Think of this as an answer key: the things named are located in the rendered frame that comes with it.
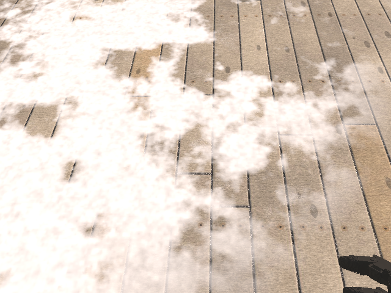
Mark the robot right hand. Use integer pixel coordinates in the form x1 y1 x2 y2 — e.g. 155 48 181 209
338 255 391 293

